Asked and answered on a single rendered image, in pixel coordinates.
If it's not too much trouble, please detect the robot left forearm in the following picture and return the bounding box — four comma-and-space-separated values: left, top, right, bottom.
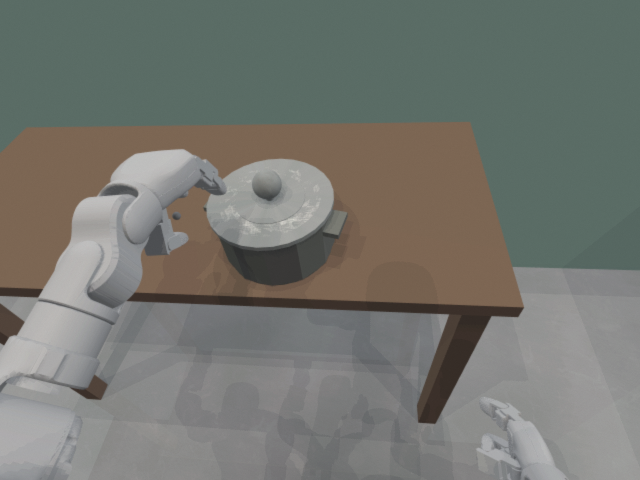
0, 179, 163, 395

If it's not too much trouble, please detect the table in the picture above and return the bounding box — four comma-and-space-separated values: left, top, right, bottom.
0, 122, 524, 424

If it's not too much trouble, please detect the knob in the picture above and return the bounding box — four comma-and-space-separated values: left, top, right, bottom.
252, 170, 282, 199

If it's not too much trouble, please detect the left robot hand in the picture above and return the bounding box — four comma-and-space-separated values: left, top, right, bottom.
110, 149, 227, 256

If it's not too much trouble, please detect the right robot hand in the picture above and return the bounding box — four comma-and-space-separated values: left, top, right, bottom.
476, 397, 556, 480

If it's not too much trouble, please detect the left robot upper arm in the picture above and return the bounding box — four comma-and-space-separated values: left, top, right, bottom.
0, 393, 83, 480

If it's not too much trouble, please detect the pot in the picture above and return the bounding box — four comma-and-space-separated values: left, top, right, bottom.
203, 201, 348, 286

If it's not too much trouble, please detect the lid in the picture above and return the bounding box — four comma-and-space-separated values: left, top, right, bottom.
206, 159, 334, 251

